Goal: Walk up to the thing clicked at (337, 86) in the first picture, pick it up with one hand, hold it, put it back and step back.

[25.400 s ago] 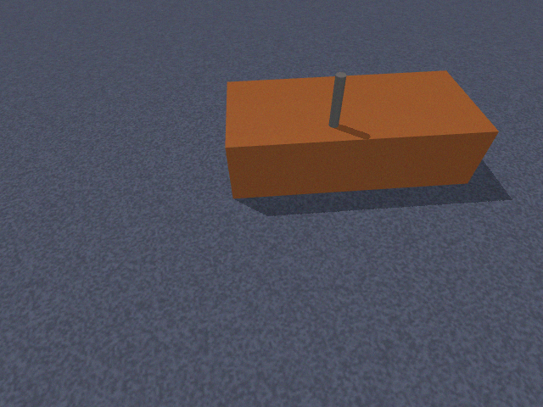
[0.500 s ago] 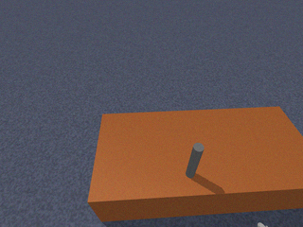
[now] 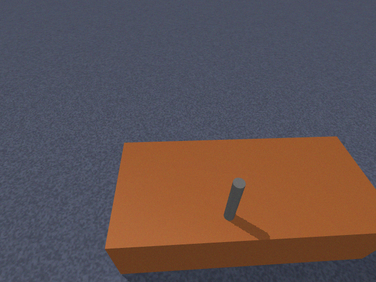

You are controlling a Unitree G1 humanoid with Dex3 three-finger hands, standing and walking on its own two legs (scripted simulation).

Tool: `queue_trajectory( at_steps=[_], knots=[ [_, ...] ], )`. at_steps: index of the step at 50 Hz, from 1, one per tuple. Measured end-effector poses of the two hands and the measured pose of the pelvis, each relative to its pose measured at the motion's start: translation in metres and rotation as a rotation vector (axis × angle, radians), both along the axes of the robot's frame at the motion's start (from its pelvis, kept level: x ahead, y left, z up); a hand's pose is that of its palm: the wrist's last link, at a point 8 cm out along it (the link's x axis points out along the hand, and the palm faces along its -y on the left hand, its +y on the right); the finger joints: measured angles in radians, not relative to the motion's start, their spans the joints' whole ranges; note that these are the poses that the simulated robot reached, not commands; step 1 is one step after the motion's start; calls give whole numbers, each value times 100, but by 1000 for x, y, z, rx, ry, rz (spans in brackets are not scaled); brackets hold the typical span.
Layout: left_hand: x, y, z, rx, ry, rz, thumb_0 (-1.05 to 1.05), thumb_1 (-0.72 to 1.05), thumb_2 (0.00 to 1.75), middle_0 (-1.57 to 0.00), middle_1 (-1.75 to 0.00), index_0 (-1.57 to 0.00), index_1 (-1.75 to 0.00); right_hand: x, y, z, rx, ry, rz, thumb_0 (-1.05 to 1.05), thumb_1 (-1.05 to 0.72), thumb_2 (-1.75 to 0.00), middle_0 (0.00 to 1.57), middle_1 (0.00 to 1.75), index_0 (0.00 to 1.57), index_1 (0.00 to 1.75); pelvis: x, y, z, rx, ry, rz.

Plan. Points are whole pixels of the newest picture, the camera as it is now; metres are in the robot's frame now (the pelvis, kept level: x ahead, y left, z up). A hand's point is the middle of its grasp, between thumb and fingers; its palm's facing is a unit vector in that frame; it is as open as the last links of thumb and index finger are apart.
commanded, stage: home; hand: right
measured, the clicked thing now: (233, 200) +0.50 -0.17 -0.32
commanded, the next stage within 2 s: stand in 0.74 s
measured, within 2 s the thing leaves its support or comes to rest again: neither
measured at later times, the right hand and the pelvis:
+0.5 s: hand out of the picture +0.08 -0.22 -0.15, palm faces -0.04 +0.94 -0.35, open 17.4 cm; pelvis +0.02 +0.02 +0.00, yaw +0 degrees
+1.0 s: hand out of the picture +0.11 -0.23 -0.15, palm faces -0.03 +0.93 -0.36, open 16.2 cm; pelvis +0.03 +0.02 +0.01, yaw +0 degrees
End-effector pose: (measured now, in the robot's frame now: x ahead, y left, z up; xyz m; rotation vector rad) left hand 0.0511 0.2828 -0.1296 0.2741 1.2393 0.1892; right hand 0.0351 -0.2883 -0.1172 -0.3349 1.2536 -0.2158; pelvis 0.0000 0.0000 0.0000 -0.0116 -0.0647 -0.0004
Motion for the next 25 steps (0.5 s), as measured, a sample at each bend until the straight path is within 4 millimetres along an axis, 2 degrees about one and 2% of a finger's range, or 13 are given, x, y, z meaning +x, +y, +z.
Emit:
queue_trajectory(
  at_steps=[6, 10, 16, 25],
  knots=[
    [-8, 9, -1, 0, 34, 8, 1, 90, 91, -20, -31, -21, -30, -8, 4, 0, -4, 36, -2, 0, 54, -5, 6, 5, 5, 6, 0, 6, 1, 0, 10, -3],
    [-10, 14, -1, 2, 54, 11, 1, 90, 91, -20, -31, -20, -30, -6, 8, -1, -2, 45, -3, 0, 54, -5, 6, 5, 5, 6, 2, 10, 1, 2, 14, -3],
    [-6, 18, 0, 4, 61, 13, 1, 90, 91, -20, -31, -20, -30, 8, 15, -1, 6, 29, 5, 0, 53, -6, 6, 5, 5, 6, 7, 14, 2, 4, 16, -1],
    [10, 21, 2, 7, 47, 6, 1, 90, 91, -20, -31, -20, -30, 37, 20, 1, 13, -12, 18, 0, 53, -6, 6, 5, 5, 6, 15, 18, 3, 5, 20, 1]
  ],
)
